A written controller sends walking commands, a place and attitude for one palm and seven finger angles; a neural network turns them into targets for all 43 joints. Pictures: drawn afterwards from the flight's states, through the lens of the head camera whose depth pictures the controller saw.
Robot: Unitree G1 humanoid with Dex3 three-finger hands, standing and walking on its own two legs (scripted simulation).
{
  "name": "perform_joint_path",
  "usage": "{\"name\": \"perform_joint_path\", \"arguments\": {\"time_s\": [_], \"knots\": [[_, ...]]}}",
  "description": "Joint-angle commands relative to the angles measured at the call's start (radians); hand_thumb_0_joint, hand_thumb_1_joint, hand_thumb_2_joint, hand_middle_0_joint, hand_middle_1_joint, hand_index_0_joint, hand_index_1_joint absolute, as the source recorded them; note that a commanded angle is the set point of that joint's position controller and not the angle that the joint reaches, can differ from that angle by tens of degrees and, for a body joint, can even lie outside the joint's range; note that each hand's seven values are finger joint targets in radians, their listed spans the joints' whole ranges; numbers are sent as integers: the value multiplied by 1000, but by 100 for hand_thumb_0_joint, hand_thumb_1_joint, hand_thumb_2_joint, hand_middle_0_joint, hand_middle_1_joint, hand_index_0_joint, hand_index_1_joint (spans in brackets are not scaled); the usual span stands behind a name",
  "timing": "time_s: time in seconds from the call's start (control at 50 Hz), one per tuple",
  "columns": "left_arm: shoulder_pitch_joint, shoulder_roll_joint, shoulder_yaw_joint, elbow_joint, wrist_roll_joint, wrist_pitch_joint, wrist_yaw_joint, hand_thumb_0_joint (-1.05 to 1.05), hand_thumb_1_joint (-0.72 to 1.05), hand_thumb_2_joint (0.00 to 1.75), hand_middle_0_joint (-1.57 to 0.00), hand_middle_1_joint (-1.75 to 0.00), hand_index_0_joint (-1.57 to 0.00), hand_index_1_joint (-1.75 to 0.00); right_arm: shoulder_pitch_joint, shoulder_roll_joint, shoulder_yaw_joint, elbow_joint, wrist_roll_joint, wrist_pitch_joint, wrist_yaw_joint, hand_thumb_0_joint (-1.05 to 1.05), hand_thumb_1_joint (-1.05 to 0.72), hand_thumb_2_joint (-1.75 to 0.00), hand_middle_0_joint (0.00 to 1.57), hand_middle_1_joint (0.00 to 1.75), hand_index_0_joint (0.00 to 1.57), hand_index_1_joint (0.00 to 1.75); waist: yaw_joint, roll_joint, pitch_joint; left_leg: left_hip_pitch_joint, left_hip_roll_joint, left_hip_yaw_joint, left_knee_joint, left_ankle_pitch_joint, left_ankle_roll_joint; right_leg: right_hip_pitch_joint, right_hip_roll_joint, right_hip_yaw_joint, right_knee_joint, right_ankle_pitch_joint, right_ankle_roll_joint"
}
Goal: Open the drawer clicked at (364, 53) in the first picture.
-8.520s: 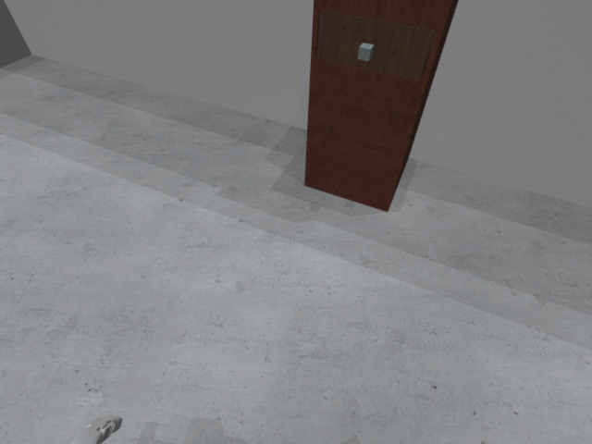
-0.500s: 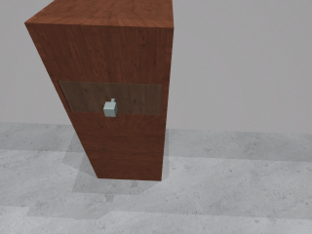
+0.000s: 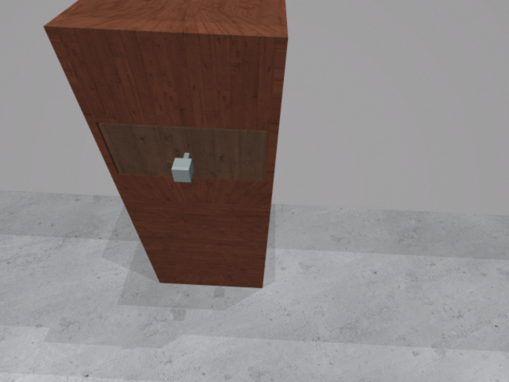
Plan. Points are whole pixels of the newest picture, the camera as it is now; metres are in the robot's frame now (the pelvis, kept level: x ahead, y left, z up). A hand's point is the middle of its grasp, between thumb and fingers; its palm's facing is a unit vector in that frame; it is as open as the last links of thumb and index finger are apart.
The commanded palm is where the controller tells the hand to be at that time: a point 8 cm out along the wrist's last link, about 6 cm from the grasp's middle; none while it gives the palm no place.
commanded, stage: look again from close up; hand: left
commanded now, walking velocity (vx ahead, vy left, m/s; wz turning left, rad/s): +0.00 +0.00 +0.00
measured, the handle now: (184, 164) +0.58 +0.20 -0.03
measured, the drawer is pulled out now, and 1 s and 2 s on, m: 0.00 0.00 0.00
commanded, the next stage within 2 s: shuffle to correct the standing spot in 0.52 s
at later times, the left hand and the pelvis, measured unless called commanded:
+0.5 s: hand out of the picture -0.01 +0.15 -0.18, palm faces +0.04 -0.99 -0.16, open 7.4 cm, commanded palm none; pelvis +0.01 +0.00 +0.00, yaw +0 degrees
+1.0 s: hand out of the picture +0.00 +0.16 -0.19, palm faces +0.08 -0.99 -0.13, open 7.4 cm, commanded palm none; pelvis +0.06 +0.01 -0.01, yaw +0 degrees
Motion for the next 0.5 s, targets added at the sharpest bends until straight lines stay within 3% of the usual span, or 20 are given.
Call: {"name": "perform_joint_path", "arguments": {"time_s": [0.0, 0.12, 0.48], "knots": [[72, 77, 15, -25, -3, -11, 1, 0, 90, 90, -20, -30, -20, -30, 81, -80, -17, -19, 2, -9, -8, 0, -90, -90, 20, 30, 20, 30, 3, 16, 78, -92, 75, -93, -125, -57, 22, 2, -69, 99, -101, -36, -32], [76, 72, 15, -19, -2, -14, 2, 0, 90, 90, -20, -30, -20, -30, 71, -81, -16, -20, 2, -15, -11, 0, -90, -90, 20, 30, 20, 30, 5, 15, 61, -72, 80, -92, -121, 7, 23, 23, -71, 91, -86, 37, -30], [71, 75, 17, -19, -2, -15, 3, 0, 90, 90, -20, -30, -20, -30, 59, -84, -16, -15, 2, -16, -12, 0, -90, -90, 20, 30, 20, 30, 6, 7, 54, -41, 84, -87, -129, 56, 21, 40, -72, 88, -92, 78, -28]]}}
